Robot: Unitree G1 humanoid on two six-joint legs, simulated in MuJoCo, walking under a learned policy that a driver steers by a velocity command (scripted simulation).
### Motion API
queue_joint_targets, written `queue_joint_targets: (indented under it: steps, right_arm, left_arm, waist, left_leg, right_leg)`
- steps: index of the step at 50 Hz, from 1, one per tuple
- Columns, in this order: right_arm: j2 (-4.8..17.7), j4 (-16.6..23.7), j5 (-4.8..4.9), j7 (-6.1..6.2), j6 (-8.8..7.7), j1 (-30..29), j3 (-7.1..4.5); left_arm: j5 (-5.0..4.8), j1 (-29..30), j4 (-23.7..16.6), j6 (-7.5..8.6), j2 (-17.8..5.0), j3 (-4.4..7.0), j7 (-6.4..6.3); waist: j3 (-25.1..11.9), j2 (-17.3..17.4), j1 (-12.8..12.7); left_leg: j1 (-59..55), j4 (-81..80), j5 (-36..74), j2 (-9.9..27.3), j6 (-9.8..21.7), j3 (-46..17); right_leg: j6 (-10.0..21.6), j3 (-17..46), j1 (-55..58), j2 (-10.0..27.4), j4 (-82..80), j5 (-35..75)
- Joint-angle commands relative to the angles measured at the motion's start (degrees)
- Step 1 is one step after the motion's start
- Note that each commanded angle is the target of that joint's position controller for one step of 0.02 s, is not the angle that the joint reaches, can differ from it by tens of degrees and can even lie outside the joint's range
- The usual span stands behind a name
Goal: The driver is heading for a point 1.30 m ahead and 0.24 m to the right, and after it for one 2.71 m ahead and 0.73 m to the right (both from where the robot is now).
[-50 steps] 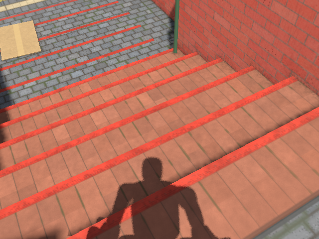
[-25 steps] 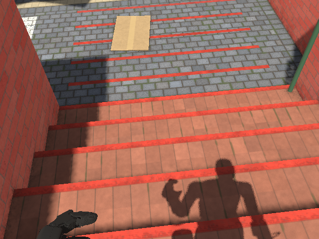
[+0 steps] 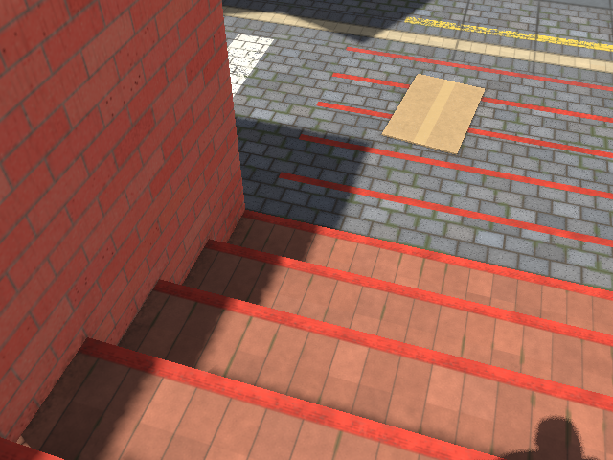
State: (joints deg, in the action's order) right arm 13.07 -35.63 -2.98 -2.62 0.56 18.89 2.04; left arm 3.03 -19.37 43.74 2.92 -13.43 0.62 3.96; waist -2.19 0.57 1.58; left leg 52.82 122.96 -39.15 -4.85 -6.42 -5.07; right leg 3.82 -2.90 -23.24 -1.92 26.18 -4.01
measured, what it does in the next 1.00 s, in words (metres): climbs, backwards, turning right: left foot 0.17 m higher, then right foot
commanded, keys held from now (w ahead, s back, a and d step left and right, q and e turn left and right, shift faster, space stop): shift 0.16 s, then e+shift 0.56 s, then shift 0.10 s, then q+shift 0.18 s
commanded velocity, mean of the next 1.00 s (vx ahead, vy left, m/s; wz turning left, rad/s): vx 0.01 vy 0.00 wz -0.35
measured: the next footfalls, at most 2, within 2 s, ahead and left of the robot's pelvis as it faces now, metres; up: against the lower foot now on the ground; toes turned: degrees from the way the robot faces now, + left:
left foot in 0.32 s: -0.08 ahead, +0.11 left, +0.17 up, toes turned +1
right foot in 0.76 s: -0.16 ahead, -0.13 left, +0.17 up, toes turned -25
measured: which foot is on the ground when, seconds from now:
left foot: up 0.00-0.30, down 0.32-0.78, up 0.80-1.00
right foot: down 0.00-0.34, up 0.36-0.74, down 0.76-1.00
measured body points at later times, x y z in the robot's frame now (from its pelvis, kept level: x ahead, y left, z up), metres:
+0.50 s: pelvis -0.08 +0.01 +0.08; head -0.09 +0.02 +0.53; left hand +0.09 +0.28 -0.01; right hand -0.05 -0.25 -0.04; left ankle -0.12 +0.11 -0.55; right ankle +0.02 -0.12 -0.54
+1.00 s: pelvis -0.11 -0.08 +0.12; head -0.10 -0.08 +0.57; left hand +0.10 +0.09 +0.01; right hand -0.06 -0.40 +0.05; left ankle -0.04 +0.04 -0.47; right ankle -0.19 -0.11 -0.55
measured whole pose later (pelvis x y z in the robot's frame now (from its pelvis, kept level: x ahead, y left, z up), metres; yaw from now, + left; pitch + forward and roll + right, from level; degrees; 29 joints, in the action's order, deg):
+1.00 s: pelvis -0.11 -0.08 +0.12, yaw -23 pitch +5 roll -2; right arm 18.5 -38.8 -2.1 -3.5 -3.2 8.5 -1.9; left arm 2.3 -14.1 41.4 4.8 -15.3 -3.7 3.1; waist -5.3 1.5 1.2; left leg 49.4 83.7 -10.4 2.4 -7.0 -3.9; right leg 5.3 -5.9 -25.3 -5.2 53.7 -33.6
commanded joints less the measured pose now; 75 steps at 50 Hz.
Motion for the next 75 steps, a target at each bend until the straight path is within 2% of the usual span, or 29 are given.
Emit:
queue_joint_targets:
  steps: [1, 9, 10, 11, 12, 13, 16, 17, 18, 19, 20, 26, 29, 31, 36, 39, 40, 41, 43, 45, 49, 53, 60, 69, 70, 71, 72, 74, 75]
  right_arm:
    - [-0.8, 0.7, 0.59, -2.22, 0.22, 13.9, 1.6]
    - [3.2, 7.8, 1.98, -1.18, 0.47, 0.8, 0.7]
    - [2.8, 8.9, 2.74, 3.91, 3.64, -11.8, -1.57]
    - [1.4, 12.7, 0.63, 1.8, 1.07, -5.0, 1.31]
    - [1.0, 11.5, 0.83, 1.41, 0.89, -3.3, 1.09]
    - [0.2, 9.8, 3.03, 4.15, 2.92, -9.6, -0.34]
    - [2.5, 6.0, 3.52, 3.56, 4.88, 9.6, -0.89]
    - [6.8, 4.6, 1.57, 3.25, 4.98, 15.9, -2.18]
    - [14.8, 2.0, 0.24, 3.75, 5.87, 19.7, -5.21]
    - [12.6, 0.7, 0.79, 5.5, 5.06, 19.7, -5.46]
    - [10.6, -0.5, -0.36, 6.77, 3.84, 16.6, -4.39]
    - [3.2, 3.2, 1.79, 3.6, 0.77, -17.1, -3.17]
    - [6.8, 1.7, 2.11, 4.49, -0.53, -8.5, -4.99]
    - [6.1, 0.1, -2.4, 3.63, -6.69, -12.3, -3.33]
    - [15.6, -2.1, 1.7, 5.46, -6.51, -2.7, -7.68]
    - [16.0, 2.5, -3.14, 2.56, -6.4, -13.0, -9.17]
    - [6.1, 9.3, -2.27, 0.33, -6.98, -16.0, -6.92]
    - [4.0, 9.8, 0.96, 0.19, -7.49, -19.9, -5.21]
    - [10.0, 8.0, 4.24, 1.08, -7.45, -22.7, -6.37]
    - [11.3, -1.0, -0.25, 1.11, -5.04, -6.7, -5.6]
    - [6.6, -2.7, 2.14, -2.11, -3.31, -1.9, -3.65]
    - [5.8, 1.7, -1.86, -0.18, -5.93, -15.2, -3.07]
    - [4.6, -3.9, -2.85, -3.71, -3.39, -9.0, -2.96]
    - [2.5, -7.1, -2.65, -3.64, -2.58, -11.1, -3.09]
    - [2.7, -8.7, 5.73, -0.48, -1.69, -9.3, -5.2]
    - [6.2, -14.0, -3.56, -1.02, -2.76, 6.0, -5.74]
    - [11.8, -15.8, -2.9, 0.53, -3.15, 18.2, -9.91]
    - [17.3, -14.1, -3.03, 2.08, -2.26, 21.2, -10.49]
    - [14.7, -12.5, -2.82, 1.29, -2.75, 19.8, -9.72]
  left_arm:
    - [-0.05, 4.1, -5.4, 2.6, -10.9, 2.11, -2.06]
    - [0.63, -3.1, -4.0, 3.53, -12.9, 0.53, -3.31]
    - [-5.1, -6.1, -3.4, -0.22, -11.4, 2.28, -4.96]
    - [1.31, -11.1, 0.3, 2.58, -15.2, 2.38, -4.29]
    - [1.5, -13.5, 1.7, 2.93, -14.2, 3.21, -4.53]
    - [-4.13, -8.1, -1.6, -1.1, -10.8, 3.08, -5.43]
    - [-3.47, -3.1, -3.3, -4.47, -13.0, 4.8, -4.97]
    - [-3.34, 1.4, -4.8, -4.4, -10.1, 4.59, -4.74]
    - [-2.38, 12.7, -12.9, -3.14, -8.0, 4.61, -3.97]
    - [0.75, 23.5, -17.5, -1.65, -9.8, 5.63, -2.67]
    - [-1.61, 24.7, -18.0, -0.61, -7.5, 5.81, -2.52]
    - [-2.33, 0.7, -8.6, -9.64, -7.7, 7.28, -6.12]
    - [-2.15, 5.1, -8.7, -10.67, -7.2, 6.73, -5.15]
    - [0.4, 5.7, -8.1, -2.65, -5.4, 4.21, 0.47]
    - [0.22, 16.8, -14.5, 0.9, -6.3, 3.78, 0.54]
    - [-1.27, -9.1, -7.0, 1.03, -14.0, 8.22, -3.77]
    - [-1.59, -14.3, -5.0, 2.21, -22.4, 8.7, -7.04]
    - [0.82, -17.3, -5.7, 4.13, -19.2, 7.12, -4.52]
    - [-1.81, -4.1, -8.4, 6.67, -13.2, 3.6, 0.41]
    - [-2.43, 15.1, -10.2, 4.75, -9.0, -0.17, 1.62]
    - [-0.49, 21.7, -11.4, 3.25, -9.3, -3.89, -1.42]
    - [1.32, -12.0, -0.1, 3.05, -9.4, -1.07, -5.8]
    - [1.81, 1.4, -3.1, 2.04, -5.4, -2.53, -5.52]
    - [2.08, -6.1, 6.0, 1.06, -6.5, -1.05, -7.59]
    - [-2.86, -5.8, 7.1, -1.0, -9.9, 2.55, -6.85]
    - [5.78, -9.3, 7.9, 0.11, -5.5, -1.75, -5.7]
    - [4.02, 0.3, 5.8, -0.06, -7.9, -0.23, -3.77]
    - [1.39, 0.7, -2.2, 0.51, 0.6, -1.62, -1.23]
    - [-0.5, 5.1, -6.2, 1.67, -3.1, -1.04, -2.07]
  waist:
    - [5.0, -3.5, 5.8]
    - [-0.4, -7.3, -2.7]
    - [-7.1, -0.8, -9.7]
    - [0.3, -11.7, -5.9]
    - [-0.1, -8.1, -6.1]
    - [-9.4, -1.6, -7.8]
    - [-3.9, -22.3, 1.6]
    - [0.7, -17.0, 7.3]
    - [2.8, 14.6, 13.8]
    - [9.7, 17.5, 17.2]
    - [9.4, 8.4, 14.5]
    - [5.7, 5.2, -10.8]
    - [4.9, 1.0, -6.2]
    - [0.1, 3.7, -1.3]
    - [-0.3, 10.3, 4.5]
    - [-4.3, -3.6, -7.2]
    - [-9.5, -22.7, -4.7]
    - [-14.1, -8.7, -9.1]
    - [0.0, -4.4, -5.6]
    - [-3.2, -0.9, 6.3]
    - [-7.8, -0.3, 7.4]
    - [0.1, -3.5, -11.2]
    - [2.2, -5.2, -0.5]
    - [8.1, -3.5, -4.4]
    - [4.2, 0.4, -3.8]
    - [0.5, -0.4, 1.6]
    - [-3.9, 5.3, 10.3]
    - [-19.8, 10.7, 6.0]
    - [-13.8, 8.7, 6.9]
  left_leg:
    - [-8.7, 6.5, 7.0, 3.9, -1.7, 6.9]
    - [-0.3, -1.0, -4.2, 3.7, 0.5, 5.8]
    - [0.1, -3.4, -6.8, 2.7, 6.1, 10.6]
    - [6.7, -8.3, -10.0, 3.7, 5.5, 2.5]
    - [6.0, -13.3, -14.6, 2.7, 7.0, 3.9]
    - [-4.2, -27.5, -18.5, 2.7, 9.6, 10.6]
    - [-34.7, -49.4, -25.2, -8.0, 16.1, 19.3]
    - [-46.8, -61.6, -15.7, -5.4, 19.5, 12.2]
    - [-51.8, -78.5, -13.7, 16.4, 25.8, -25.9]
    - [-46.3, -87.3, 15.2, 29.4, 30.1, -49.4]
    - [-44.3, -89.4, 29.4, 32.1, 31.4, -47.6]
    - [-8.5, -83.9, 19.4, 21.4, 14.6, -2.0]
    - [-20.8, -82.9, 22.9, 22.2, 12.6, 3.9]
    - [-25.5, -82.2, 17.0, 21.6, 15.4, 4.4]
    - [-38.8, -84.8, 32.3, 25.8, 11.4, 11.8]
    - [-26.2, -51.5, 36.5, 21.6, 8.4, 14.5]
    - [-3.7, -32.9, -4.0, 6.8, 5.9, 15.0]
    - [5.1, -29.8, -2.2, 3.5, 3.8, 2.5]
    - [14.0, -33.4, 5.9, 7.3, 1.8, -4.0]
    - [0.4, -35.2, 21.6, 10.0, 1.6, -4.3]
    - [-16.5, -37.4, 32.3, 9.3, -1.8, 0.9]
    - [24.5, -55.6, 37.8, 9.8, 1.8, -8.2]
    - [-5.8, -70.2, 59.4, 8.9, 5.4, 5.2]
    - [-17.6, -97.5, 54.0, 10.2, 7.0, 10.7]
    - [-24.9, -106.4, 65.5, 3.7, 7.4, 16.5]
    - [-49.1, -100.8, 69.1, 8.5, 10.2, 15.0]
    - [-63.9, -105.3, 65.9, 8.1, 14.9, 11.3]
    - [-89.6, -89.2, 83.4, 19.3, 27.1, -8.2]
    - [-83.8, -91.2, 78.3, 21.5, 27.9, -12.5]
  right_leg:
    - [11.1, 11.4, -19.5, 14.2, -15.4, -10.6]
    - [8.8, 19.7, 6.2, 20.5, -14.3, -12.4]
    - [13.2, 18.7, 20.5, 19.6, -14.0, 12.2]
    - [12.1, 25.5, 16.3, 23.6, -14.2, -7.5]
    - [12.1, 26.7, 17.2, 23.8, -16.1, -12.0]
    - [8.8, 15.1, 24.8, 15.1, -12.5, 5.9]
    - [0.7, 8.1, 1.0, 9.5, -26.7, 6.1]
    - [-7.0, 2.7, -14.3, 4.2, -24.5, -6.5]
    - [-9.3, -2.2, -39.3, -2.5, 0.5, -31.9]
    - [-4.0, 20.8, -53.7, 1.2, 16.9, -39.4]
    - [-2.4, 26.0, -53.2, -1.7, 26.9, -36.9]
    - [-4.7, 6.5, -17.5, -4.7, 68.9, -1.2]
    - [-5.2, 2.6, -21.2, -1.3, 67.5, 3.7]
    - [-6.0, 8.2, -25.3, -1.4, 76.8, 9.3]
    - [-8.0, -7.7, -11.9, 1.8, 31.8, -28.0]
    - [0.5, -5.0, 15.0, -5.2, 12.0, -5.8]
    - [15.3, 19.8, 29.5, 5.6, 9.9, 41.1]
    - [17.4, 26.4, 38.3, 15.4, 11.4, 60.8]
    - [13.0, 35.4, 18.9, 21.9, 11.8, 38.3]
    - [5.5, 21.6, -1.9, 16.0, 16.9, 25.2]
    - [-2.2, 11.0, -9.2, 12.3, 12.9, 34.0]
    - [8.0, 19.3, 27.5, 21.7, 18.8, 13.9]
    - [8.4, 8.8, -7.7, 17.8, 15.2, -7.5]
    - [4.5, 5.7, 9.0, 22.0, 22.9, -20.4]
    - [1.6, -10.6, 14.2, 14.2, 42.1, -9.5]
    - [-1.9, -1.8, 0.4, 16.8, 44.3, -19.3]
    - [-4.8, -6.5, -5.5, 10.4, 63.6, -24.3]
    - [-9.2, 0.8, -29.1, 2.8, 87.7, -45.4]
    - [-9.9, 2.6, -37.8, 2.9, 92.4, -46.1]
